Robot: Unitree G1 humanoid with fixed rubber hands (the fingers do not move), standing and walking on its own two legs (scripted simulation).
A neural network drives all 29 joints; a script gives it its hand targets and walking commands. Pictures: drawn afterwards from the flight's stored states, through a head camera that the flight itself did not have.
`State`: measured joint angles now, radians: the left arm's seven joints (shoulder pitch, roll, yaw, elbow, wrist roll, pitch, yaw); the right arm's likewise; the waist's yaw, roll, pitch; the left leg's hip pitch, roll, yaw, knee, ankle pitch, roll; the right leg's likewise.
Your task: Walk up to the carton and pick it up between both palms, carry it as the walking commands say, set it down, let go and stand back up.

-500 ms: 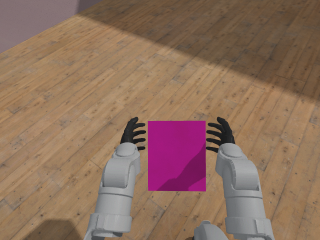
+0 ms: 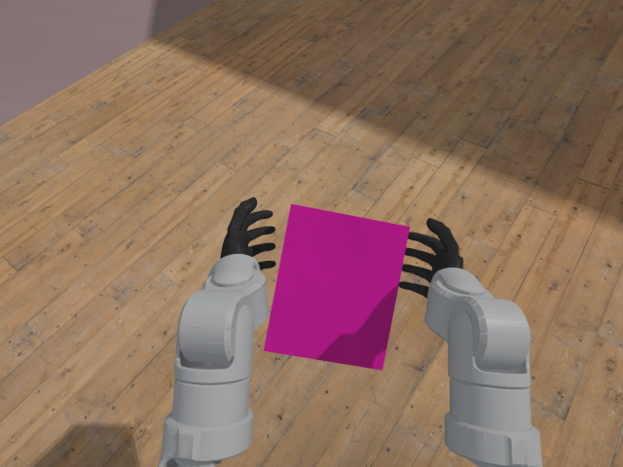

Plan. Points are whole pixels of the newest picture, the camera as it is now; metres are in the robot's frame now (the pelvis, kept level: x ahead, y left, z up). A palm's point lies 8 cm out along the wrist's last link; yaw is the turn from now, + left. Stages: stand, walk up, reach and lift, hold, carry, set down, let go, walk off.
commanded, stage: carry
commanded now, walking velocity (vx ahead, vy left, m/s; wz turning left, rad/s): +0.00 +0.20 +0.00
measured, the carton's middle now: (328, 277) +0.38 +0.02 -0.02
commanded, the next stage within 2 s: none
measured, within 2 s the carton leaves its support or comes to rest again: neither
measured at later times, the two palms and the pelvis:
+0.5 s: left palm (240, 166) +0.50 +0.14 +0.09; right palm (404, 150) +0.52 -0.10 +0.09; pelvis +0.20 +0.01 -0.01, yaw +3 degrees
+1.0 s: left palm (222, 149) +0.55 +0.17 +0.08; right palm (375, 133) +0.56 -0.06 +0.08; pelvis +0.24 +0.04 +0.00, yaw +5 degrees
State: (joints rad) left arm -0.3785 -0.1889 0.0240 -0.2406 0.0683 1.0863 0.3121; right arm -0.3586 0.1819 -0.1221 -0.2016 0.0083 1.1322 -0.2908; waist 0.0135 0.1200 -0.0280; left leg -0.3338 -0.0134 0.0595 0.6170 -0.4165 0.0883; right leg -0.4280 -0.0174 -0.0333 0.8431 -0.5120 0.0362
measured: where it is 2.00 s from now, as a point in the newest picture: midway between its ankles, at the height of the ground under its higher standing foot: (332, 452)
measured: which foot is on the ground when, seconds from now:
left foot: down 0.00-0.10, up 0.12-0.34, down 0.36-0.66, up 0.68-0.88, down 0.90-1.00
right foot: up 0.00-0.08, down 0.10-0.40, up 0.42-0.60, down 0.62-1.00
